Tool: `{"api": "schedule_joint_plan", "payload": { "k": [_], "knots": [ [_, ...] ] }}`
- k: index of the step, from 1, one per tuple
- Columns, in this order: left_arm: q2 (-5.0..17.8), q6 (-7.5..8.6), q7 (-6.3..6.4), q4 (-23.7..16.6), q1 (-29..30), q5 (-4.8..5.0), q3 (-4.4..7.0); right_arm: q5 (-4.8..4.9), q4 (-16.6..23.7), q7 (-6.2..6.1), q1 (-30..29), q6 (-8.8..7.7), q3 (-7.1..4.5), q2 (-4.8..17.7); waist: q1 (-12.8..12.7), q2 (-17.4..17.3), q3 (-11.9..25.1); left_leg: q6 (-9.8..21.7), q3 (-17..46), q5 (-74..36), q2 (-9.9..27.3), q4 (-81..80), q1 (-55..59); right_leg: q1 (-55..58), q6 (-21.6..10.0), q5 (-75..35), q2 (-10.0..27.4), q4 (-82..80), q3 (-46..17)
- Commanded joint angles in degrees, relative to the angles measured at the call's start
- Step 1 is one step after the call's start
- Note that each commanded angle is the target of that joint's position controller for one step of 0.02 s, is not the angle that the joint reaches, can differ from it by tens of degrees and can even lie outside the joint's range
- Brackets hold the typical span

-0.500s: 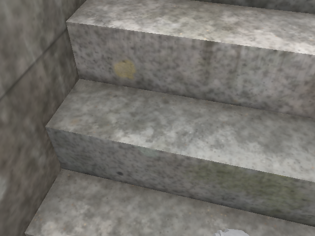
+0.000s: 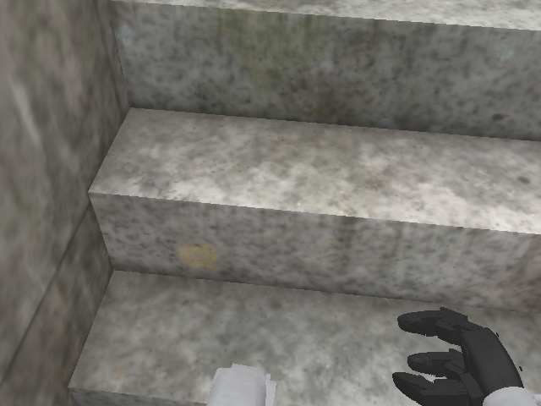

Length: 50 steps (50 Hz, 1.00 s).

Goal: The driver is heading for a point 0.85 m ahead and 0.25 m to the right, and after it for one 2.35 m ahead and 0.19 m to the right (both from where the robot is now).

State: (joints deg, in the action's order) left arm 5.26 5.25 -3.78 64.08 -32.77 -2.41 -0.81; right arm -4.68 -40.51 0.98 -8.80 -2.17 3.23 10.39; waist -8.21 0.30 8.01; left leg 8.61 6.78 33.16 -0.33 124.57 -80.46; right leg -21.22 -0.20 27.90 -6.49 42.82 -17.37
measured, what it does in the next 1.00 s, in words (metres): climbs, turning right: left foot 0.21 m higher, then right foot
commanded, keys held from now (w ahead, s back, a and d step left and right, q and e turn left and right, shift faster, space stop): w+e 0.76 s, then w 0.24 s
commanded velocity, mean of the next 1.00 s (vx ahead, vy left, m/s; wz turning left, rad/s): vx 0.50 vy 0.00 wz -0.54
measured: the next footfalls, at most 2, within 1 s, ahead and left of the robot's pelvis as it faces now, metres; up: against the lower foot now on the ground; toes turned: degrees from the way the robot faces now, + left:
left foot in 0.04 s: +0.17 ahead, +0.17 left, +0.21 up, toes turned -6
right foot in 0.62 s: +0.19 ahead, -0.14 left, +0.21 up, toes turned -29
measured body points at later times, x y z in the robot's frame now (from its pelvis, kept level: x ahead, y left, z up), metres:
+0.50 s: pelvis +0.11 +0.03 +0.21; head +0.10 +0.05 +0.66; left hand +0.36 +0.19 +0.09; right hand +0.02 -0.13 +0.06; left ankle +0.13 +0.17 -0.50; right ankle +0.16 -0.12 -0.39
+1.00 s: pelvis +0.26 -0.10 +0.25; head +0.25 -0.11 +0.70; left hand +0.23 +0.12 +0.11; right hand +0.32 -0.34 +0.14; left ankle +0.42 -0.05 -0.16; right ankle +0.16 -0.12 -0.50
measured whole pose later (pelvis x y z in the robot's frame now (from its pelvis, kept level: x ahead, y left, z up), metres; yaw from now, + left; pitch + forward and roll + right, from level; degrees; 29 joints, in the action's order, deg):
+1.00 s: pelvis +0.26 -0.10 +0.25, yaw -33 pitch +4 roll +5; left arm 5.0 4.4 -4.2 67.3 -34.7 -6.2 -5.0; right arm -2.3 -47.9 6.2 2.9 -0.4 4.2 5.6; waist -0.8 3.8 4.6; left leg 9.2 -4.6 2.2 1.0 118.4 -79.5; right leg -9.5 -4.2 18.8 0.3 25.4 -4.0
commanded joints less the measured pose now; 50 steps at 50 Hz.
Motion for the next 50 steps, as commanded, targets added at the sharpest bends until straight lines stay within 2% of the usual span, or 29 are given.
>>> {"api": "schedule_joint_plan", "payload": {
  "k": [1, 2, 3, 4, 5, 6, 7, 9, 11, 13, 16, 18, 22, 25, 28, 30, 31, 32, 33, 34, 35, 36, 38, 41, 43, 45, 48, 49, 50],
  "knots": [
    [16.72, 1.79, -0.50, -11.76, 17.14, 3.80, 3.67, 0.31, 15.20, 0.03, -15.56, 1.36, -2.12, 2.48, 15.06, 0.41, 1.57, -5.51, -10.10, -7.48, 4.25, -41.33, 53.44, -44.91, -12.39, -24.33, 6.78, -28.13, -13.03],
    [20.91, 0.54, -1.39, -9.91, 15.50, 3.87, 4.60, 5.18, 11.07, 2.43, -4.96, 3.78, -1.47, -0.59, 18.66, 5.15, 6.50, -11.53, -9.43, -5.55, -0.47, -44.46, 64.53, -43.85, -16.41, -48.13, 10.52, -29.96, -15.62],
    [22.93, 0.30, -1.66, -8.55, 16.27, 3.47, 6.40, 6.35, 7.43, 3.00, 9.73, 5.03, -3.29, 1.70, 23.17, 3.48, 10.88, -11.63, -0.94, -9.56, 0.21, -55.28, 64.08, -27.37, -12.48, -55.58, 12.92, -19.51, -14.46],
    [14.19, 0.36, -4.06, -9.01, 12.41, -1.95, 5.24, 5.42, 0.76, 2.05, 24.03, 4.14, -6.66, 12.42, 23.68, -14.67, 21.82, -3.72, 20.44, -4.46, 4.25, -74.27, 77.06, -26.96, -9.31, -50.90, 2.92, -1.07, -8.63],
    [6.61, -0.16, -4.53, -8.62, 8.41, -3.01, 3.15, 1.18, -5.76, 1.73, 34.15, 2.99, -8.13, 18.58, 22.66, -23.01, 20.77, 7.15, 49.52, 5.27, 17.03, -86.24, 82.22, -37.41, -7.12, -29.74, -5.88, 25.54, -9.56],
    [3.90, -1.25, -4.72, -7.67, 14.08, -0.51, 3.20, -0.52, -9.91, 2.42, 39.49, 2.34, -7.35, 15.80, 24.05, -21.85, 10.06, 5.66, 48.13, 6.76, 13.00, -89.10, 74.55, -38.98, -9.90, -32.92, -5.94, 47.84, -9.09],
    [1.97, 0.18, -2.91, -7.46, 13.24, 2.31, 3.18, 1.39, -8.56, 3.08, 25.85, 0.59, -6.09, 11.98, 15.18, -20.02, -0.31, 2.40, 39.49, 5.73, 12.27, -87.97, 65.54, -44.16, -10.34, -33.14, -3.30, 59.07, -6.88],
    [7.03, 0.54, -0.40, -6.41, 14.06, 4.42, 3.73, 3.45, -11.96, 2.50, 23.38, 1.31, -4.07, 1.35, 15.68, -0.57, -0.50, 3.16, 29.42, -0.44, 17.82, -83.86, 57.86, -38.68, -10.74, -35.75, 2.06, 65.96, -1.93],
    [4.70, -0.07, -1.16, -2.49, 10.75, 3.48, 5.47, 5.45, -11.55, 2.44, 14.42, -1.22, -2.41, -4.25, 9.93, -5.36, -6.80, 1.79, 21.92, 0.94, 14.87, -87.52, 51.87, -42.73, -9.23, -36.08, 2.34, 67.21, -2.82],
    [7.26, -0.85, -1.09, -3.58, 11.34, 4.58, 4.94, 3.39, -11.25, 1.39, 7.65, -3.04, -1.19, -9.05, 5.22, -6.37, -7.54, -1.84, 11.53, -0.26, 10.88, -88.87, 42.88, -39.04, -9.21, -33.80, 3.04, 66.40, -0.79],
    [9.38, -0.51, -3.26, -5.19, 13.90, 4.81, 4.92, 1.94, -12.66, -0.04, 10.67, -4.11, -1.52, -5.74, 5.50, -1.58, -5.15, -1.74, 2.29, -0.45, 10.12, -91.35, 37.94, -35.54, -8.12, -33.50, 2.56, 69.98, 5.52],
    [14.04, -0.96, -1.21, -11.73, 25.23, 3.43, 5.21, 1.24, -14.65, -1.29, 20.56, -4.83, -2.04, -2.17, 9.27, -0.76, -1.53, -2.03, 3.06, -3.38, 14.44, -94.05, 49.36, -42.20, -4.31, -33.16, 5.01, 61.04, 6.34],
    [12.12, -1.80, -0.59, -15.41, 32.58, 0.40, 3.58, 0.25, -15.67, -2.11, 27.07, -5.19, -1.74, 1.81, 13.97, -5.90, -5.45, 1.33, -3.29, -2.72, 14.41, -101.51, 61.52, -43.31, -4.19, -27.22, 6.37, 47.90, 13.70],
    [10.11, -2.90, -1.21, -18.00, 37.06, 0.68, 2.24, 0.88, -19.64, -1.11, 32.76, -4.14, -1.95, 4.10, 13.72, -2.00, -6.27, -1.66, -6.36, -4.82, 19.26, -109.76, 62.86, -27.92, -2.43, -13.01, 13.50, 19.76, 19.88],
    [13.65, -2.76, -1.89, -16.25, 23.92, 1.84, 4.28, -1.93, -12.51, -1.12, 14.62, -5.56, -3.22, 9.27, 7.43, -10.18, -6.98, -3.52, -12.21, -11.24, 18.43, -111.06, 62.05, -6.84, -2.82, -15.34, 10.62, 19.65, 18.91],
    [13.98, -2.55, -1.93, -15.16, 22.59, -0.12, 4.53, -0.84, -10.08, -2.01, 12.51, -4.77, -2.98, 8.43, 7.57, -1.87, -8.35, -1.25, -16.18, -2.17, 14.52, -102.96, 71.57, -4.23, -4.65, -17.36, 9.48, -10.03, 20.13],
    [14.43, -1.66, -1.85, -12.56, 19.06, 0.37, 5.11, -0.23, -11.33, -0.61, 17.65, -2.99, -3.30, 8.62, 7.81, 0.56, -9.76, 0.49, -17.68, -6.81, 12.22, -95.41, 67.49, 6.87, -3.72, -15.40, 5.21, -18.43, 24.64],
    [14.90, -1.13, -1.51, -9.79, 10.39, 0.32, 5.48, -3.39, -15.09, 1.22, 26.25, -0.89, -3.66, 7.14, 8.12, 6.10, -6.11, 0.19, -19.06, -15.33, 9.57, -80.51, 66.71, 15.97, -4.14, -18.25, 4.72, -20.17, 22.47],
    [23.91, -0.66, -0.58, -9.50, 3.28, 0.64, 7.63, -3.08, -14.35, 3.48, 33.75, -0.79, -3.07, 1.88, 10.13, 16.38, 0.94, -2.42, -14.56, -16.41, 4.73, -68.02, 48.52, 32.89, -15.95, -38.89, 13.54, -14.88, 5.39],
    [23.84, -0.53, 0.20, -5.25, -7.03, 0.27, 8.41, -1.53, -12.54, 4.76, 23.67, -2.14, -1.77, -0.21, -1.54, 12.55, -2.36, -5.21, -6.70, -9.67, -1.46, -44.59, 25.58, 39.01, -25.45, -17.53, 21.01, -23.16, -21.05],
    [21.05, -0.05, 0.23, -2.12, -10.08, -1.55, 6.91, -0.71, -11.03, 4.97, 17.23, -3.42, -0.50, -4.35, -2.43, 6.60, -5.96, -3.17, 0.67, -13.54, -1.98, -17.73, 15.95, 32.23, -23.92, -14.26, 23.05, -22.76, -25.58],
    [19.71, -0.29, 0.63, -1.85, -4.59, -2.93, 6.88, 0.66, -12.22, 4.69, 16.77, -4.00, -1.17, -3.25, 0.57, 3.53, -6.93, -0.58, 3.44, -20.00, -1.87, -2.77, 9.24, 26.15, -20.15, -13.34, 21.71, -19.88, -22.94],
    [13.09, -0.97, 0.31, -2.92, 2.24, -0.91, 4.30, -3.06, -11.79, 5.31, 16.10, -5.62, -2.27, -0.91, 5.93, 3.75, -8.88, 4.34, -0.74, -24.42, -0.91, 8.83, 5.99, 12.74, -16.76, -7.69, 16.69, -16.87, -12.46],
    [5.07, -1.37, 0.11, 0.40, 5.64, -1.57, -0.09, -0.47, -12.04, 5.42, 17.40, -4.31, -1.84, 1.05, 10.69, 4.58, -11.61, 6.96, 0.79, -20.07, -0.71, 29.29, -6.25, 6.18, -18.09, -4.69, 21.58, -22.45, -14.62],
    [7.62, -0.20, 0.25, 3.02, 2.79, -4.05, -1.24, -0.26, -8.84, 5.51, 11.78, -3.01, -0.39, -1.68, 11.51, 2.58, -14.56, 7.64, -0.34, -21.88, 0.18, 34.51, -12.97, 4.56, -17.17, -7.85, 23.02, -23.56, -9.87],
    [9.45, 1.95, -0.11, -0.30, 7.49, -5.59, -1.84, 0.68, -4.31, 5.78, 7.44, -1.76, -0.94, 0.16, 13.40, 0.19, -11.87, 7.35, -5.97, -34.50, 2.11, 12.73, 3.21, -11.31, -11.24, -6.51, 14.63, -24.22, 3.77],
    [8.75, 0.89, 0.63, 1.23, -5.20, -5.04, -3.27, 2.78, 0.01, 4.95, -2.52, 0.49, -0.84, 2.12, 6.92, 5.77, -10.41, 0.48, -13.19, -34.28, 2.92, -5.51, 8.01, -9.96, -13.59, -18.71, 15.42, -33.89, 3.41],
    [10.41, -0.67, -0.13, -2.28, 1.74, -3.34, -3.30, 2.95, 0.01, 4.43, 2.55, 1.60, -0.30, 0.85, 13.08, 7.23, -8.07, -1.13, -16.99, -34.56, -0.24, -17.68, 29.42, -18.56, -15.76, -48.06, 16.57, -36.62, 7.19],
    [14.91, -1.22, -1.00, -1.75, -0.08, -1.68, -2.43, 4.11, 3.07, 4.46, -2.62, 3.17, -0.04, 2.87, 11.08, 8.89, -4.63, -4.35, -18.14, -23.30, -2.91, -29.25, 36.06, -15.71, -18.64, -77.38, 18.14, -34.59, 7.77]
  ]
}}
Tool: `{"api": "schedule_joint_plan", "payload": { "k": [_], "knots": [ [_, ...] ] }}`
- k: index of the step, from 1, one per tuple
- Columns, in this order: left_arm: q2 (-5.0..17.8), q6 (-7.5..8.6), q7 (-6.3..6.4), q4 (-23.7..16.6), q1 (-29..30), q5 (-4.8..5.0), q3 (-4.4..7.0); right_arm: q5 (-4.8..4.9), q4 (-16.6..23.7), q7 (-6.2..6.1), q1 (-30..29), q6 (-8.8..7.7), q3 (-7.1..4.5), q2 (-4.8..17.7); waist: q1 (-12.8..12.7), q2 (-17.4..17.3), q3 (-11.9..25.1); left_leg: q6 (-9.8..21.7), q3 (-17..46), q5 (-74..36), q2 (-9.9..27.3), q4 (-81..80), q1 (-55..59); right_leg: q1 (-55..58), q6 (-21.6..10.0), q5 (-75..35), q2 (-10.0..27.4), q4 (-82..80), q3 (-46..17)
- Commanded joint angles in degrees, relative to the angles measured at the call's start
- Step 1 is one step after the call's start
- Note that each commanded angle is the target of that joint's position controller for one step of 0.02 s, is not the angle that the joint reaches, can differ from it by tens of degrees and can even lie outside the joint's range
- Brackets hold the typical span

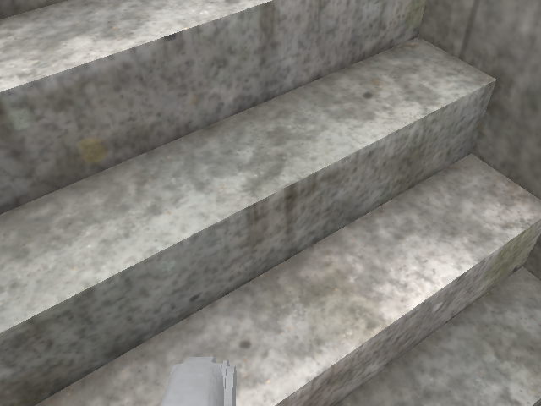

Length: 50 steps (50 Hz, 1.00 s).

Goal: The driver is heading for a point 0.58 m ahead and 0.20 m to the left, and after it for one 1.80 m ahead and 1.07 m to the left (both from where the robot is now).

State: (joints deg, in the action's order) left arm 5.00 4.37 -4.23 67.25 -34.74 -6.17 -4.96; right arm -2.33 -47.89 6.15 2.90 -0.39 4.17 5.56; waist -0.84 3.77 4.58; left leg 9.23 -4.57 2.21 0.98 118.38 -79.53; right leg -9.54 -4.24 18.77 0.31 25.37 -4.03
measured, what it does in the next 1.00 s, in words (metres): climbs, turning left: left foot 0.21 m higher, then right foot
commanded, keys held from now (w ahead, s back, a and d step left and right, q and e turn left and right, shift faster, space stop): w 0.12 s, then w+q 0.88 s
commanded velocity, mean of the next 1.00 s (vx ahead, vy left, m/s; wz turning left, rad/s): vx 0.50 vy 0.00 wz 0.33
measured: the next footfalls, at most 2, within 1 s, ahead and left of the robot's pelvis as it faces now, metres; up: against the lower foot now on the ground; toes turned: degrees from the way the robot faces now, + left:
left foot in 0.04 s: +0.13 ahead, +0.12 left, +0.21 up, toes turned -2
right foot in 0.50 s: +0.36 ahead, -0.14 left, +0.21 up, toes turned +1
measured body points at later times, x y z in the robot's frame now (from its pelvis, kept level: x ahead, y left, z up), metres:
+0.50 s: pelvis +0.22 -0.04 +0.16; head +0.22 -0.05 +0.61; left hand +0.45 +0.17 +0.10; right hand +0.23 -0.24 +0.00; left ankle +0.10 +0.12 -0.53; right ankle +0.32 -0.14 -0.53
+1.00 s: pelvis +0.40 -0.05 +0.25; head +0.41 -0.06 +0.70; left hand +0.31 +0.14 +0.10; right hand +0.69 -0.15 +0.16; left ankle +0.40 +0.06 -0.33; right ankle +0.33 -0.14 -0.51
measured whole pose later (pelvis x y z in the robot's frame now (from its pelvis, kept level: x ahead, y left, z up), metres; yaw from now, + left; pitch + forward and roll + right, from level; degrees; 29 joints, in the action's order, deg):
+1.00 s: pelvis +0.40 -0.05 +0.25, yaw +21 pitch +12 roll +7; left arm 10.8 4.4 -7.7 61.7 -21.8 -5.0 -2.4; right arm -0.2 -44.3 6.2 -2.7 4.6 1.8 9.0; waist -0.5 6.4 13.5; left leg 8.3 -8.6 36.2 -5.2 83.0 -58.4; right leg -10.6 -8.7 -0.1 8.4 10.8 16.6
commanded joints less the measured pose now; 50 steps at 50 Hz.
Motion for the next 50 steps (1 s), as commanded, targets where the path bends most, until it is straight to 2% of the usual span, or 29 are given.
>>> {"api": "schedule_joint_plan", "payload": {
  "k": [1, 3, 5, 6, 7, 8, 9, 10, 11, 13, 16, 18, 19, 21, 23, 24, 25, 26, 27, 28, 29, 30, 32, 35, 39, 42, 44, 47, 50],
  "knots": [
    [20.57, 1.36, -1.30, -6.17, 2.60, 3.55, 3.44, 1.21, 10.84, -0.54, -10.47, 2.97, -1.59, 6.94, 6.37, 10.66, 0.64, -7.94, -8.99, 8.95, -5.92, -30.50, 38.78, -16.88, -17.41, -89.88, 13.53, -14.76, -5.40],
    [23.38, 1.43, -3.34, -6.61, 4.15, 5.26, 6.28, 0.38, 12.45, -0.80, -6.47, 4.46, -2.99, 9.74, 6.84, 14.23, 3.79, -10.05, -11.78, 21.15, -11.00, -49.72, 36.94, 5.45, -20.47, -112.39, 16.67, -6.53, -5.38],
    [18.52, 1.29, -5.45, -6.39, 0.26, -0.50, 6.29, -0.44, 5.91, -2.16, 10.07, 4.41, -5.57, 14.94, 6.09, 3.88, 14.02, 0.30, -0.48, 8.69, -7.65, -51.60, 53.85, 1.91, -13.89, -124.79, 12.38, 13.56, -0.20],
    [15.76, 0.77, -6.23, -7.22, 7.61, 0.62, 6.33, -2.33, 0.74, -2.38, 26.01, 4.36, -6.78, 15.31, 13.84, -3.38, 13.20, 4.17, 12.98, 13.85, -4.00, -64.56, 65.11, -13.83, -14.60, -98.59, 8.31, 30.63, -3.37],
    [8.21, 0.99, -7.14, -6.18, 9.65, 1.08, 5.57, -4.49, -0.78, -2.62, 31.29, 3.32, -6.06, 13.32, 14.29, -19.01, 8.94, 16.29, 42.93, 15.62, 9.90, -80.54, 63.63, -33.01, -7.15, -28.94, -5.00, 60.73, -7.24],
    [8.38, 0.61, -0.73, -14.94, 17.16, 1.94, 7.94, 3.74, -7.04, -8.10, 17.64, 2.03, -7.25, 9.65, 4.47, -13.71, 7.01, 12.76, 43.20, 38.70, 6.96, -84.76, 60.74, -33.14, -1.19, -9.04, -3.91, 72.36, -5.13],
    [6.69, -0.43, 0.97, -18.43, 19.09, 1.41, 7.23, 3.66, -6.31, -9.34, 12.81, 0.83, -6.75, 8.82, 0.57, -8.17, -0.35, 10.09, 39.62, 45.74, 6.12, -85.26, 50.96, -34.40, -0.70, -2.31, -2.72, 72.65, -6.48],
    [12.84, -0.25, -0.03, -16.93, 26.98, 5.79, 6.25, -1.18, -1.65, -4.71, 11.09, -1.42, -4.80, 5.80, 9.00, -3.45, -10.70, 9.39, 37.49, 39.97, 9.16, -81.64, 53.26, -54.18, -5.80, -10.47, -5.55, 81.31, -13.30],
    [11.14, -0.24, 0.40, -18.08, 27.58, 4.61, 5.81, -2.19, -5.17, -3.34, 13.03, -2.45, -3.86, 3.22, 6.32, -2.09, -7.48, 8.32, 33.77, 33.06, 7.17, -80.59, 55.08, -58.06, -8.46, -12.13, -4.92, 80.57, -13.36],
    [5.07, -0.99, 1.69, -18.13, 20.55, 3.38, 3.14, -0.42, -4.64, -3.47, 1.54, -3.72, -2.76, 0.71, -2.38, -2.44, -5.98, 4.17, 23.13, 28.43, 3.61, -83.29, 43.27, -54.10, -9.02, -4.82, -1.11, 77.07, -9.95],
    [10.75, -0.42, 0.99, -18.48, 24.17, 2.31, 2.83, 0.29, -6.54, -4.79, 7.28, -5.95, -4.17, 8.12, 0.34, -2.70, 0.93, 5.03, 20.58, 28.94, 1.32, -84.38, 44.98, -52.62, -4.63, -7.60, -0.62, 75.23, -1.86],
    [13.49, -0.62, 1.99, -23.43, 36.74, 1.57, 2.44, -2.17, -7.50, -4.39, 13.48, -7.09, -4.84, 10.93, 4.79, -2.40, 2.12, 4.64, 22.98, 22.92, 2.63, -84.08, 50.82, -54.23, -2.02, -11.97, 4.20, 57.31, -0.67],
    [13.32, -1.54, 1.50, -25.52, 40.59, 0.57, 1.79, -1.31, -6.05, -3.80, 13.12, -7.67, -5.28, 12.26, 4.54, -4.68, 1.76, 5.30, 21.06, 19.13, 3.05, -88.24, 48.46, -45.90, -1.04, -8.46, 5.07, 45.56, 5.44],
    [9.51, -3.74, 1.04, -31.57, 48.40, 1.75, 1.65, -0.75, -6.52, -1.26, 12.99, -8.59, -5.47, 11.24, 1.80, -13.41, -4.54, 4.90, 22.68, 12.74, 6.05, -99.93, 30.76, -19.17, 2.55, -5.30, 5.52, 39.67, 10.80],
    [15.61, -3.81, 1.79, -27.58, 29.71, 3.26, 5.58, -0.43, -2.21, -0.42, 2.53, -9.05, -7.31, 18.76, -8.44, -11.48, -1.65, 5.25, 21.17, -15.60, 5.61, -89.35, 37.85, -5.01, 4.38, -19.57, 1.04, 28.26, 11.94],
    [21.39, -3.58, 2.75, -24.84, 21.67, 3.87, 8.71, -0.72, -1.19, 0.67, 3.46, -9.09, -7.39, 17.83, -10.97, -6.55, 2.85, 3.90, 17.91, -26.58, 2.96, -77.59, 46.66, 1.48, 4.32, -18.53, -1.09, 14.87, 12.29],
    [21.55, -3.20, 3.44, -19.64, 10.25, 3.29, 10.24, -1.92, -4.29, 1.59, 8.92, -8.62, -6.52, 12.31, -11.52, -3.55, 6.96, 1.33, 14.12, -25.27, -1.09, -61.90, 45.94, 12.52, 2.59, -22.06, 1.37, 9.35, 6.46],
    [27.33, -2.96, 1.83, -15.02, -2.19, 1.85, 11.20, -1.21, -9.32, 2.23, 27.79, -8.14, -4.68, 1.64, -3.69, 13.04, 17.05, -0.96, 12.43, 15.18, -9.16, -31.91, 35.38, 25.78, -14.14, -61.12, 16.69, 9.70, -12.86],
    [26.50, -3.26, 0.29, -13.66, -6.86, 0.49, 11.27, -0.77, -13.10, 3.06, 36.98, -7.77, -5.39, 3.93, -6.08, 14.99, 13.98, -2.21, 23.26, 15.70, -12.44, 1.56, 19.27, 26.08, -20.57, -36.69, 26.11, -2.18, -37.96],
    [20.30, -3.42, -0.52, -12.83, 2.45, -0.29, 9.54, 0.40, -12.51, 3.00, 30.36, -6.87, -5.95, 4.18, -4.38, 6.98, 0.65, -0.82, 24.92, 6.65, -10.54, 18.36, 4.13, 14.87, -14.87, -5.14, 24.28, -5.47, -36.29],
    [13.62, -3.34, -1.01, -14.46, 13.34, 0.24, 7.68, 0.58, -10.10, 2.06, 21.76, -5.54, -5.77, 4.47, -2.12, 0.83, -2.86, 1.95, 22.42, -1.61, -8.55, 20.62, -0.97, 5.54, -10.88, 3.69, 21.40, -5.74, -26.38],
    [7.60, -3.28, -0.66, -16.75, 21.08, 0.75, 5.43, 1.09, -8.33, 1.12, 20.14, -4.70, -6.09, 4.51, 0.40, -2.58, 1.83, 3.72, 22.11, -8.10, -5.60, 16.70, 3.22, 0.52, -7.39, -2.24, 19.95, -5.57, -16.34],
    [6.48, -3.32, 1.03, -14.81, 21.54, 2.18, 4.32, 2.05, -5.63, 2.72, 17.70, -4.06, -5.28, 2.79, 3.39, -1.81, 4.09, 6.07, 16.86, -8.04, -2.73, 22.87, 3.49, -3.53, -4.63, -9.31, 17.31, -6.66, -5.65],
    [6.04, -1.44, 1.92, -9.49, 13.47, -0.69, 3.63, 3.84, -2.17, 2.84, 10.07, -3.24, -2.69, 1.55, 4.17, -2.75, 1.59, 7.06, 13.61, -3.57, -1.12, 35.36, -8.26, -3.32, -3.76, -14.82, 17.58, -6.85, 0.50],
    [9.62, 0.62, 1.27, -10.76, 13.76, -1.08, 3.66, 4.07, 1.95, 1.23, 0.32, -2.04, -3.39, 4.96, 4.40, -0.30, 2.93, 4.74, 4.62, -7.77, 1.53, 13.28, 1.41, -11.39, -1.77, -21.00, 11.78, -13.12, 13.95],
    [10.09, -1.35, 0.22, -5.76, -0.40, -3.67, 2.89, 4.68, 4.09, -0.51, -5.95, -0.07, -2.68, 4.44, -1.81, 0.04, -0.45, 4.81, 7.73, -0.44, 1.87, 4.03, -16.46, 8.75, -5.63, -38.11, 19.51, -15.06, 7.81],
    [14.50, -2.07, -3.20, -9.82, 14.28, 0.94, 3.53, 3.05, 5.22, -0.10, -6.32, 3.56, -2.84, 6.03, 6.32, 3.72, 3.24, 5.71, -5.01, 9.93, 0.94, -14.29, 10.94, -8.96, -9.78, -59.12, 18.97, -20.21, 15.33],
    [22.87, 1.93, -2.92, -7.92, 11.29, 3.03, 5.25, 2.35, 7.11, 0.77, -5.24, 5.58, -3.32, 5.47, 8.07, 9.03, 8.95, -1.32, -10.05, 25.86, -6.04, -29.69, 21.29, 4.82, -12.61, -112.10, 21.65, -9.59, 18.46],
    [24.51, 0.06, -3.94, -6.91, 11.07, -0.29, 6.61, 1.56, 5.91, -0.74, 1.92, 5.14, -2.55, 6.43, 5.40, 11.27, 14.27, -1.08, -4.83, 28.53, -11.45, -48.38, 22.88, 23.07, -17.85, -125.15, 23.34, 1.62, 13.90]
  ]
}}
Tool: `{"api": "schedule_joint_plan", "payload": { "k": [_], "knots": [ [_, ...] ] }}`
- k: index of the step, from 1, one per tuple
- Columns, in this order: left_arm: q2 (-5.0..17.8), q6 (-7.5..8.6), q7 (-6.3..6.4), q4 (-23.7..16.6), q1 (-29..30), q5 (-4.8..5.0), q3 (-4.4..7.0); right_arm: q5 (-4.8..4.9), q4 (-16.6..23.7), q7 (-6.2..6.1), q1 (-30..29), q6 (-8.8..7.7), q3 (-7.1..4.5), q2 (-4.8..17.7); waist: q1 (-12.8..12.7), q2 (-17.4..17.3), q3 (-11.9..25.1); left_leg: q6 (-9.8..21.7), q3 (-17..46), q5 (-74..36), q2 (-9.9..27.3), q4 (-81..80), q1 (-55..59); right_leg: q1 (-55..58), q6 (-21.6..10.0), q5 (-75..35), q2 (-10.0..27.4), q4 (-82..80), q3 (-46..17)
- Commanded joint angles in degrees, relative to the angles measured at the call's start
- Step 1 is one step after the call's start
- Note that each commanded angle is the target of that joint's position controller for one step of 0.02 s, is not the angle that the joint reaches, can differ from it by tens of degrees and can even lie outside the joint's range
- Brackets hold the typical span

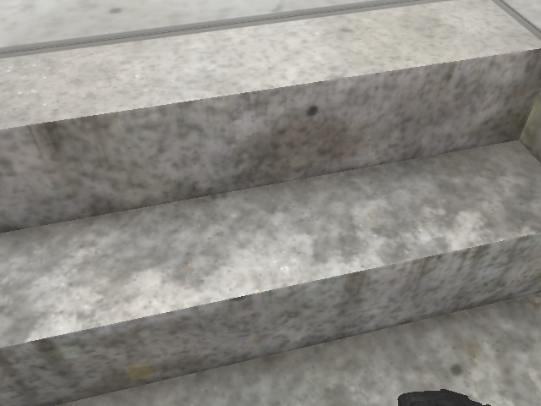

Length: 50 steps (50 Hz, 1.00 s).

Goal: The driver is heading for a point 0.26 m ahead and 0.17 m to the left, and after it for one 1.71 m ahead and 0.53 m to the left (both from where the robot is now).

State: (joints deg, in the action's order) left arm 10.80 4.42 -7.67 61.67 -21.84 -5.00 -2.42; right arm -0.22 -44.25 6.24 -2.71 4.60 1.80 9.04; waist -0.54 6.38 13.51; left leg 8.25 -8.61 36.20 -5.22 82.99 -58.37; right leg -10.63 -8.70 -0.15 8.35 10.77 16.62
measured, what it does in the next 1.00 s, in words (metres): climbs, turning left: right foot 0.21 m higher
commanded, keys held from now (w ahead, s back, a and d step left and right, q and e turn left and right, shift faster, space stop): w+q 0.12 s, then q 0.74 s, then no key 0.14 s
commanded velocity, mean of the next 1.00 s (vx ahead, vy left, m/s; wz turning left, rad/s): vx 0.18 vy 0.00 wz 0.57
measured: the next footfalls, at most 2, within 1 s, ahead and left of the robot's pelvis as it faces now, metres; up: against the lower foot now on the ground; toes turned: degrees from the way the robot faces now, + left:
right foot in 0.48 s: +0.38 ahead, -0.09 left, +0.42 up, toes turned +28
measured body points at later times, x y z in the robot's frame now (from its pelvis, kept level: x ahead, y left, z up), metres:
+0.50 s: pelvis +0.18 -0.03 +0.17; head +0.18 -0.04 +0.62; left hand +0.47 +0.17 +0.19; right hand +0.16 -0.24 +0.01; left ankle +0.05 +0.10 -0.57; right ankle +0.34 -0.11 -0.38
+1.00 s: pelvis +0.26 -0.02 +0.35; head +0.25 -0.03 +0.80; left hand +0.23 +0.22 +0.23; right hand +0.53 -0.13 +0.24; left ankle +0.27 +0.13 -0.35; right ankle +0.34 -0.11 -0.37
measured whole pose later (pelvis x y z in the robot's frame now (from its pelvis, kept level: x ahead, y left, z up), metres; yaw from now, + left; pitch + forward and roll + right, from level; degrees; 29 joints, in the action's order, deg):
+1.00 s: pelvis +0.26 -0.02 +0.35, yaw +34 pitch +2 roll -4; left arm 8.7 7.5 -4.9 49.9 -12.5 -1.6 0.3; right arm -1.5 -51.8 4.5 5.7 -1.9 -1.8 13.9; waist -2.8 -3.9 5.2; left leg -1.2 -1.0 14.8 6.8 49.7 -35.8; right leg -19.5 -1.1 23.7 5.3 37.1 18.2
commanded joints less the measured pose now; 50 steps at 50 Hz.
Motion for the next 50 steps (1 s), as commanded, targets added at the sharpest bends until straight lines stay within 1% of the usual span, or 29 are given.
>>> {"api": "schedule_joint_plan", "payload": {
  "k": [1, 2, 3, 4, 6, 7, 8, 10, 11, 13, 15, 18, 20, 21, 22, 23, 24, 25, 26, 27, 28, 29, 31, 33, 36, 38, 42, 46, 50],
  "knots": [
    [17.15, -0.78, -0.54, -2.02, -0.85, -1.79, 4.46, -0.36, -0.10, -1.74, 12.05, 0.29, -1.11, 4.72, 4.49, 5.23, 6.55, -0.27, 2.78, -8.84, -6.84, -20.05, 8.72, 21.41, -13.55, -100.53, 13.74, 20.80, -7.20],
    [14.01, -1.60, -1.56, -0.71, -5.53, -2.79, 3.66, 0.60, -2.29, -2.50, 14.00, 0.81, -1.84, 6.79, 5.19, 1.32, 6.88, 2.41, 9.90, -8.44, -7.19, -22.34, 19.99, 6.67, -14.05, -92.78, 10.84, 24.04, -9.39],
    [10.87, 1.56, 5.14, -10.21, 2.17, 7.50, 5.29, -0.56, -3.35, -6.73, 15.02, -1.01, -3.57, 9.36, 2.83, -10.06, 7.64, 4.30, 18.39, 8.21, -6.05, -28.95, 33.32, -4.21, -5.81, -46.76, 2.41, 36.20, -2.00],
    [6.05, 2.38, 6.20, -13.91, 10.50, 5.69, 3.53, -2.62, -4.96, -8.97, 14.33, -0.75, -4.55, 11.02, 5.00, -20.52, 1.77, 9.96, 35.80, 13.42, -0.91, -38.72, 34.92, -23.70, -2.21, -5.92, -5.22, 56.91, -7.50],
    [-2.13, 1.56, 6.15, -22.66, 21.42, 1.79, 1.27, -3.25, -2.30, -10.16, 10.70, -2.17, -4.03, 10.12, 5.04, -12.98, -10.23, 13.31, 47.71, 6.62, 4.26, -51.21, 24.55, -37.46, 3.14, 9.40, -12.00, 96.89, -21.87],
    [2.99, -2.71, 3.42, -16.36, 18.69, 3.58, 2.05, -6.21, -11.99, -4.24, 29.28, -4.39, -0.91, 1.64, 10.25, -9.69, -14.03, 8.95, 46.43, -11.01, 6.59, -46.37, 34.00, -57.64, -2.42, 5.50, -16.79, 105.90, -37.32],
    [3.79, -2.28, 3.32, -18.47, 18.30, 2.22, 2.45, -3.95, -14.02, -2.23, 31.98, -6.88, -1.72, 3.48, 7.33, -13.42, -13.42, 8.60, 46.00, -26.20, 7.47, -43.99, 41.19, -64.84, -3.26, 11.08, -16.61, 106.74, -36.03],
    [2.39, -0.46, 4.05, -21.84, 21.30, 0.47, 1.09, -1.48, -13.14, -2.27, 23.65, -8.21, -1.53, 2.79, 1.10, -7.94, -10.11, 9.11, 37.72, -41.99, 6.97, -44.99, 43.80, -69.08, -1.47, 19.78, -14.05, 105.76, -30.57],
    [2.90, -0.92, 5.42, -24.12, 25.83, 0.83, 0.60, -2.96, -13.37, -2.02, 22.95, -7.95, -1.73, 3.67, 0.52, -4.32, -6.31, 9.53, 36.99, -51.04, 7.12, -45.86, 43.63, -68.79, -0.14, 18.77, -12.57, 103.70, -26.28],
    [4.07, -1.79, 6.95, -25.46, 29.18, 2.59, 1.09, -2.31, -11.02, -1.38, 17.84, -9.22, -3.54, 7.13, -0.66, -8.15, -4.07, 10.18, 38.79, -52.39, 8.73, -52.03, 36.14, -63.79, 3.25, 26.05, -10.57, 110.32, -21.41],
    [3.42, -2.75, 7.23, -25.45, 31.63, 3.55, 0.92, -4.03, -15.72, -1.95, 26.16, -10.84, -2.80, 4.26, 2.02, -11.70, -8.99, 8.64, 42.15, -50.07, 10.38, -53.74, 38.24, -72.30, 2.72, 32.40, -10.99, 126.65, -23.19],
    [3.32, -3.30, 7.52, -30.78, 41.28, 2.62, 0.06, -5.84, -18.62, -2.17, 32.13, -11.01, -2.62, 4.83, 2.76, -0.99, -8.65, 4.62, 41.20, -35.77, 8.49, -53.42, 40.21, -75.05, 0.15, 25.18, -7.37, 107.80, -23.31],
    [1.11, -3.81, 8.43, -32.50, 42.74, 2.35, 0.39, -4.32, -14.63, -3.07, 29.53, -11.62, -2.90, 6.52, 1.03, -7.32, -6.03, 5.00, 38.95, -37.60, 7.58, -56.82, 31.35, -63.98, 2.75, 19.42, -5.67, 99.92, -18.26],
    [-2.83, -6.05, 7.07, -35.62, 49.22, 2.72, -1.51, -0.66, -13.10, -2.13, 25.60, -11.15, -3.92, 7.98, -1.33, -6.30, -10.15, 7.91, 38.55, -39.54, 12.25, -70.93, 18.35, -48.39, 4.52, 40.28, -6.57, 82.77, -12.14],
    [-5.88, -7.94, 5.69, -37.40, 52.72, 3.16, -2.34, -0.82, -14.39, -1.93, 29.93, -10.72, -4.18, 8.20, 0.49, -10.01, -7.39, 8.74, 41.91, -45.52, 13.53, -75.44, 8.45, -31.49, 5.87, 33.42, -8.36, 77.49, -10.22],
    [-4.93, -6.89, 4.84, -35.10, 44.03, 4.16, -0.68, 0.82, -10.70, -1.70, 27.00, -12.32, -5.14, 11.01, -3.43, -18.08, -6.71, 7.33, 38.75, -73.30, 14.73, -72.45, 14.44, -23.91, 7.73, 24.14, -10.31, 77.16, -8.30],
    [1.33, -6.42, 5.62, -31.27, 34.24, 5.40, 1.95, 2.16, -8.92, -1.53, 23.58, -13.21, -6.79, 13.88, -7.60, -16.64, 0.91, 4.48, 33.90, -99.93, 13.67, -65.51, 28.10, -18.53, 7.16, 19.38, -13.70, 67.07, -9.44],
    [6.33, -5.81, 6.92, -27.14, 23.90, 4.49, 4.27, 2.31, -6.30, -0.87, 20.16, -13.85, -7.78, 13.14, -9.52, -11.93, 5.97, 1.82, 30.26, -105.58, 10.05, -53.79, 38.49, -11.83, 5.51, 18.35, -14.52, 48.38, -15.09],
    [9.66, -4.93, 7.60, -23.16, 14.07, 3.91, 4.75, -3.04, -6.67, 0.85, 29.60, -14.17, -5.42, 2.76, -6.28, 8.34, 22.69, -2.39, 30.59, -74.40, 2.72, -33.92, 20.32, 12.65, -12.99, -2.88, 1.02, 39.71, -48.73],
    [11.74, -6.34, 6.66, -23.61, 4.10, -1.16, 5.14, -1.76, -11.10, 0.95, 29.20, -11.93, -7.05, 3.77, -13.35, 17.87, 18.91, -6.59, 34.49, -24.75, -6.66, -1.38, 10.32, 10.13, -20.81, 6.99, 13.55, 19.06, -79.30],
    [12.60, -4.59, 7.25, -19.59, 2.74, -0.42, 5.58, 0.35, -10.24, 0.09, 21.87, -10.96, -7.69, 4.08, -13.46, 9.86, 5.75, -5.30, 36.79, -32.51, -5.93, 18.42, -0.06, 0.53, -14.58, 32.78, 10.78, 13.38, -78.35],
    [9.86, -2.91, 6.89, -17.19, 11.06, 2.01, 4.60, 3.01, -9.43, -1.65, 19.58, -10.40, -7.23, 3.97, -6.52, 5.98, -4.86, -4.49, 34.58, -38.83, -2.35, 19.03, -6.66, -12.23, -8.44, 46.90, 7.76, 18.27, -66.08],
    [-1.98, -1.33, 6.82, -15.07, 23.50, 2.76, 2.34, 0.57, -12.70, -4.14, 23.69, -8.93, -5.98, 3.58, 1.35, -9.01, -5.83, -2.82, 26.99, -41.18, 3.79, 16.13, -0.29, -24.36, -3.96, 40.64, 6.34, 22.79, -44.18],
    [-6.78, 0.35, 7.97, -16.39, 30.89, 4.23, 1.45, -0.03, -13.07, -3.07, 24.92, -6.99, -5.08, 2.89, 5.75, -7.86, -2.68, -4.07, 23.33, -35.24, 6.61, 16.11, 6.17, -28.86, -0.12, 27.46, 2.56, 18.42, -31.80],
    [-0.59, 2.57, 9.93, -17.74, 29.20, 1.51, 3.13, -0.38, -12.17, 0.40, 21.73, -7.16, -3.18, 3.24, 5.23, -7.18, -2.50, -4.21, 20.59, -38.45, 5.35, 18.77, 7.63, -28.50, 0.32, 18.42, 0.79, 15.41, -17.16],
    [1.72, 2.48, 8.79, -15.86, 20.76, 2.25, 3.84, -0.13, -6.79, -1.24, 12.94, -7.15, -3.30, 8.02, 1.33, -7.69, -2.41, -6.09, 17.69, -30.94, 6.65, 17.02, -0.66, -18.54, -2.00, 23.96, 4.72, 11.79, -16.73],
    [3.77, 3.10, 6.57, -15.80, 13.95, 2.22, 3.82, -1.46, -5.99, -3.20, 10.30, -6.69, -3.24, 9.33, -1.56, -3.16, -6.31, -6.83, 19.54, -30.84, 9.23, 12.24, -5.80, -9.32, -2.72, 26.28, 8.80, 8.99, -17.67],
    [4.78, 4.68, 4.37, -17.25, 16.77, 3.13, 3.92, -1.82, -4.03, -2.84, 8.16, -6.22, -3.87, 8.66, 0.40, -5.94, -8.59, -8.10, 9.79, -18.00, 13.67, -17.55, 14.50, -12.88, 2.85, 30.49, 6.19, 4.89, -9.34],
    [4.73, 2.91, 0.29, -14.32, 14.63, 3.32, 4.05, -0.94, -9.03, -0.93, 14.92, -7.55, -6.12, 10.77, 3.63, -6.87, -13.69, -10.19, 1.10, -25.53, 6.93, -49.30, 43.85, -20.37, 4.50, 46.46, 4.70, 16.15, -8.50]
  ]
}}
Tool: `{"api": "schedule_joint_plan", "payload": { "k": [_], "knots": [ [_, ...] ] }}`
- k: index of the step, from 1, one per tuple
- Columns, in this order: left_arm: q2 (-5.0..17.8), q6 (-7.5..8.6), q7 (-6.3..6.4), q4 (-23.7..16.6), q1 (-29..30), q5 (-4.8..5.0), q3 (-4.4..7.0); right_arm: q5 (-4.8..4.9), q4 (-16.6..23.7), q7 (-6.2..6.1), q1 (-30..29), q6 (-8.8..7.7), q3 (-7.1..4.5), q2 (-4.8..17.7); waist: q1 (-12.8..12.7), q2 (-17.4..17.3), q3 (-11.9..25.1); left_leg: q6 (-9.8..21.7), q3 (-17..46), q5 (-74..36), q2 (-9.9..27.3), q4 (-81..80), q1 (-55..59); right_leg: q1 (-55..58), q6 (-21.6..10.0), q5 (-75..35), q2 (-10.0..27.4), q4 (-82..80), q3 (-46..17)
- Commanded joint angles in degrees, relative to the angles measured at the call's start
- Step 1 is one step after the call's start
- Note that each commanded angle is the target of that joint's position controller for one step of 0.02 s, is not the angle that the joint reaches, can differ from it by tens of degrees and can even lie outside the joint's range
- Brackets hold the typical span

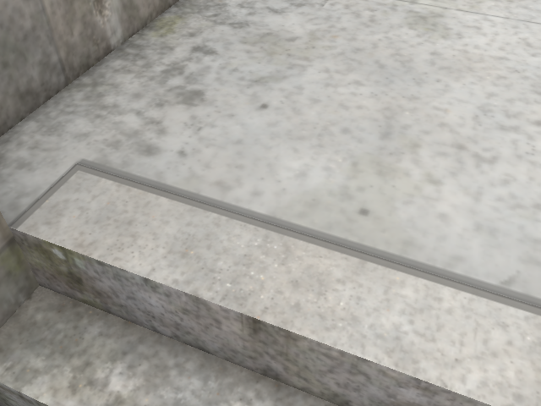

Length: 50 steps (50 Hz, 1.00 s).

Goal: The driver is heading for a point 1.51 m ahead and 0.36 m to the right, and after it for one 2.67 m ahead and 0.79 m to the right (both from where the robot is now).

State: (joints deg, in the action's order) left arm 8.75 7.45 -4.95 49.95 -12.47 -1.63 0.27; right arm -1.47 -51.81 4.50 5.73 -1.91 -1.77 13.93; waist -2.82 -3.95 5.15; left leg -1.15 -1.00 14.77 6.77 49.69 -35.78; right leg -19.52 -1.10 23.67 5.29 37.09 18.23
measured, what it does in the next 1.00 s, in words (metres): walks ahead: left foot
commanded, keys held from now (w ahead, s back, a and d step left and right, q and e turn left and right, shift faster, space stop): no key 0.68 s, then w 0.32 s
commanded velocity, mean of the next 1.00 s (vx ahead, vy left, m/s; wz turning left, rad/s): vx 0.08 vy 0.00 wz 0.08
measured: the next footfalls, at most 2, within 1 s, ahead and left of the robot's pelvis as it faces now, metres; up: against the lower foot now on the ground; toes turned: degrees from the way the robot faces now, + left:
left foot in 0.02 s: +0.13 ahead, +0.11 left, +0.00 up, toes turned +4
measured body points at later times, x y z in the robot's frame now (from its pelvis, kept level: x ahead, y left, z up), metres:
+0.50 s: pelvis +0.08 +0.00 +0.02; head +0.09 -0.01 +0.47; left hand +0.16 +0.22 -0.11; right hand +0.19 -0.23 -0.13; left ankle +0.09 +0.11 -0.72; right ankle +0.02 -0.12 -0.72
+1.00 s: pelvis +0.12 +0.00 +0.01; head +0.11 +0.00 +0.46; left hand +0.09 +0.24 -0.14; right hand +0.17 -0.24 -0.13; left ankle +0.09 +0.11 -0.72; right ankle +0.02 -0.12 -0.72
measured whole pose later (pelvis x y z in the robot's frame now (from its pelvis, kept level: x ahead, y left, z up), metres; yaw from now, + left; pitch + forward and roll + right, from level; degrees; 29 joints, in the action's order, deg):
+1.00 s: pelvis +0.12 +0.00 +0.01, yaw +1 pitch +1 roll +0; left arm 11.0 1.5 2.8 55.7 -24.9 -0.5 1.2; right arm -1.1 -51.1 -0.6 20.2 -2.0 -1.4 10.7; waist -1.0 0.8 2.4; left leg 1.6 -4.0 19.5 1.1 32.5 -13.9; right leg -5.1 -2.4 24.2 2.7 28.7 5.9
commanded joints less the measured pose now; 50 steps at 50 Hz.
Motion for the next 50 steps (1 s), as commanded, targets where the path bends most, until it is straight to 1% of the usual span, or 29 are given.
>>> {"api": "schedule_joint_plan", "payload": {
  "k": [1, 2, 3, 4, 5, 6, 7, 8, 11, 12, 14, 17, 18, 20, 24, 25, 26, 27, 28, 29, 33, 34, 36, 39, 42, 43, 46, 47, 50],
  "knots": [
    [3.45, -0.55, -3.15, -2.06, 6.19, 0.58, 0.40, -0.92, -1.70, 0.64, 7.02, -2.57, -3.04, 5.34, 6.17, 4.38, -4.58, 2.20, -1.86, -9.19, -3.64, -18.04, 25.81, -11.04, -1.29, 11.42, 5.67, -3.91, -9.20],
    [0.00, -1.05, -3.12, -1.17, 1.83, 2.21, -0.38, -1.20, -1.13, 0.59, 6.24, -3.37, -3.35, 6.69, 3.84, -1.64, -3.67, 6.12, 4.13, -17.16, 0.38, -23.76, 24.63, -9.80, 0.20, 4.70, 2.19, 4.39, -7.41],
    [1.58, -0.28, -1.22, -4.32, -2.73, 1.08, -0.58, 2.67, 1.31, -0.27, 2.10, -2.96, -4.93, 13.39, 2.62, -12.77, 2.69, 15.10, 20.36, 4.01, 8.34, -29.17, 26.83, -14.14, 4.11, 6.22, -1.39, 4.00, -10.66],
    [2.54, -0.38, -1.03, -3.34, 3.23, 1.82, -0.49, 2.98, 0.86, -0.21, -3.02, -2.55, -3.26, 7.64, 3.60, -2.48, -3.02, 12.96, 22.39, 22.90, 7.28, -32.88, 16.66, -8.04, 5.23, -0.86, 0.86, 7.21, -13.53],
    [2.71, -0.21, -0.62, -4.61, 2.56, 1.71, -0.33, 3.37, 2.39, -0.19, -10.41, -2.24, -2.72, 7.02, 0.34, -1.59, -3.59, 11.52, 20.02, 24.80, 6.59, -33.46, 9.42, -1.22, 4.76, -4.82, 0.34, 3.00, -12.98],
    [3.59, 0.07, -0.01, -4.02, 0.22, 1.68, 0.31, 3.05, 4.21, -0.07, -13.51, -1.77, -1.93, 4.75, -0.81, -0.74, -2.37, 10.65, 19.03, 21.87, 6.01, -32.27, 10.74, 0.90, 3.35, -6.03, -0.36, -1.26, -13.15],
    [4.70, 0.22, -0.32, -3.85, 1.98, 2.05, 0.80, 2.41, 3.45, 0.42, -10.03, -1.71, -1.78, 4.49, 1.86, 0.67, -3.32, 8.70, 15.38, 18.79, 3.92, -31.36, 14.44, -0.49, 1.85, -3.37, -1.82, -3.85, -11.78],
    [3.94, -0.02, -1.48, -3.41, 2.08, 1.63, 0.57, 1.41, 1.09, 0.88, -5.99, -1.36, -1.59, 4.47, 2.68, 2.95, -3.55, 7.43, 13.68, 14.90, 2.71, -31.02, 16.38, 1.00, 1.07, -4.65, -2.09, -7.57, -12.20],
    [2.04, -0.83, -3.33, -3.07, 1.80, 1.19, 0.16, 0.42, -1.82, 1.15, -1.12, -0.79, -2.04, 5.38, 3.85, 1.91, -2.93, 5.64, 5.49, 5.31, -2.05, -28.26, 19.78, 4.87, 0.64, -7.01, -2.93, -10.32, -11.89],
    [1.47, -1.14, -3.31, -3.12, 0.53, 0.49, 0.03, 0.30, -1.82, 1.20, -1.08, -0.81, -1.75, 4.32, 3.50, 2.20, -2.74, 5.94, 4.58, 4.47, -2.81, -28.56, 19.50, 6.26, 0.22, -6.91, -2.90, -11.04, -11.80],
    [1.65, -1.69, -3.25, -2.68, -1.01, 0.02, -0.07, 0.28, -1.84, 1.25, -2.73, -0.81, -1.55, 3.63, 3.32, 2.66, -2.82, 6.05, 3.63, 1.15, -3.13, -27.37, 20.04, 7.43, -0.11, -8.08, -2.25, -11.69, -12.33],
    [1.78, -1.78, -2.83, -2.54, -2.25, 0.04, -0.08, 0.45, -2.54, 0.88, -2.68, -0.94, -1.27, 2.99, 3.46, 3.41, -2.83, 5.93, 2.27, -4.60, -3.68, -25.97, 20.45, 8.53, -0.05, -10.16, -1.75, -12.13, -12.67],
    [3.17, -1.92, -2.35, -2.10, -3.71, 0.33, 0.48, 0.55, -2.84, 0.70, -2.40, -0.97, -1.30, 2.35, 3.36, 3.94, -2.34, 5.89, 1.89, -5.86, -3.79, -25.33, 21.17, 8.27, -0.38, -9.66, -1.84, -12.05, -12.38],
    [2.09, -2.06, -2.11, -2.24, -4.42, -0.12, 0.28, 0.48, -3.07, 0.51, -2.84, -0.98, -1.32, 2.74, 3.05, 3.93, -2.43, 6.01, 1.03, -10.10, -4.40, -24.07, 21.04, 8.86, -0.84, -12.52, -1.77, -11.88, -12.34],
    [2.27, -2.20, -1.66, -3.07, -5.55, 0.43, 0.47, 0.67, -3.71, -0.02, -2.07, -1.21, -1.44, 3.17, 3.30, 5.03, -0.97, 6.21, -0.31, -18.06, -4.75, -21.93, 21.13, 11.39, -1.49, -22.23, -1.36, -10.67, -12.49],
    [6.85, -2.53, 5.68, -2.64, -7.23, 2.03, 2.24, 1.88, -3.14, -3.50, 5.55, -1.41, -0.67, 1.29, 2.87, 6.75, -0.73, 3.99, 3.82, -31.03, 0.36, -23.23, 24.10, 13.54, -1.76, -36.57, 2.75, -12.59, -15.25],
    [5.59, -2.85, 8.22, -2.29, -7.24, 1.96, 1.37, 2.00, -3.44, -5.07, 5.63, -1.33, -0.51, 1.30, 3.26, 5.28, -0.98, 3.09, 3.84, -33.00, 0.17, -23.29, 25.16, 14.84, -1.63, -39.97, 2.91, -11.83, -15.64],
    [5.51, -3.18, 9.25, -2.34, -7.07, 1.97, 1.21, 1.66, -2.72, -5.89, 5.65, -1.09, -0.50, 1.87, 3.10, 4.30, -0.77, 2.67, 3.61, -33.69, -0.18, -23.26, 25.66, 15.45, -1.57, -40.48, 2.91, -11.22, -15.80],
    [5.28, -3.39, 9.59, -2.38, -7.45, 1.75, 1.09, 1.42, -2.23, -6.24, 6.19, -0.82, -0.53, 2.22, 2.95, 3.77, 0.21, 2.74, 3.54, -33.61, -0.31, -23.41, 26.82, 16.04, -1.72, -39.76, 2.70, -11.40, -16.06],
    [5.11, -3.53, 9.46, -2.16, -8.13, 1.78, 0.99, 1.25, -1.98, -6.34, 6.69, -0.43, -0.50, 2.36, 2.72, 3.82, 0.69, 2.89, 3.35, -32.00, -0.28, -23.66, 27.73, 16.01, -1.78, -37.90, 2.74, -12.36, -16.18],
    [5.02, -4.48, 9.22, -1.70, -8.43, 0.82, 0.72, 1.11, -1.55, -6.32, 9.17, 0.30, -0.35, 1.63, 2.84, 4.98, -2.38, 2.93, 3.11, -25.50, -0.12, -25.50, 25.81, 15.94, -1.91, -33.86, 2.62, -14.07, -16.32],
    [5.14, -4.61, 9.24, -1.35, -9.27, 0.88, 0.62, 1.00, -1.35, -6.55, 9.40, 0.26, -0.40, 2.46, 2.40, 3.85, -3.05, 2.73, 2.71, -24.60, -0.43, -25.15, 25.07, 15.89, -1.96, -31.90, 2.51, -14.57, -16.92],
    [4.46, -4.81, 9.21, -0.37, -10.29, 0.49, 0.14, 0.70, -1.44, -6.48, 10.67, 0.49, -0.05, 1.35, 2.43, 4.42, -3.91, 2.89, 2.49, -14.60, -0.92, -27.22, 24.59, 15.07, -2.58, -22.40, 2.18, -17.21, -17.08],
    [6.68, -5.29, 9.06, 0.47, -10.95, 0.29, 0.90, 0.39, -0.46, -6.16, 10.74, 0.76, -0.50, 1.91, 1.82, 6.04, -8.57, 4.10, 0.33, 0.78, -3.39, -26.01, 18.85, 13.17, -4.85, -4.10, 1.81, -20.27, -18.94],
    [8.92, -5.69, 8.83, 1.30, -12.37, 0.78, 1.94, 0.42, 1.54, -5.52, 10.15, 0.32, -0.50, 1.25, 0.76, 10.49, -12.30, 4.66, -3.62, 6.56, -5.90, -19.79, 9.45, 13.72, -8.48, 9.09, 4.84, -23.67, -24.39],
    [9.16, -5.81, 8.68, 1.34, -11.94, 0.76, 2.10, 0.30, 2.81, -5.35, 9.11, 0.12, -0.21, 0.58, 0.41, 10.40, -13.88, 5.18, -4.50, 4.63, -5.64, -18.54, 5.96, 14.09, -9.90, 8.79, 6.49, -24.36, -26.38],
    [9.31, -5.50, 8.05, 2.64, -12.56, 1.30, 2.53, 0.01, 4.70, -4.92, 9.55, -0.65, 0.13, -0.29, 1.10, 8.10, -14.03, 6.44, -4.94, 3.72, -5.03, -17.84, 6.31, 13.35, -11.81, 3.68, 8.11, -22.79, -26.64],
    [8.52, -5.54, 7.80, 2.49, -11.91, 1.02, 2.54, 0.22, 4.42, -4.78, 11.92, -0.67, 0.05, -0.66, 2.06, 6.97, -12.64, 6.97, -3.97, 4.00, -4.81, -20.67, 10.16, 12.87, -11.44, 0.03, 6.90, -20.35, -24.23],
    [6.86, -4.51, 7.55, 1.94, -8.87, 1.41, 1.41, 0.60, 3.34, -5.62, 19.40, -1.03, -0.95, 2.19, 5.22, -1.52, -9.55, 9.68, 3.15, -2.24, -2.25, -25.99, 25.93, 5.32, -8.26, -15.36, 0.48, -7.84, -15.67]
  ]
}}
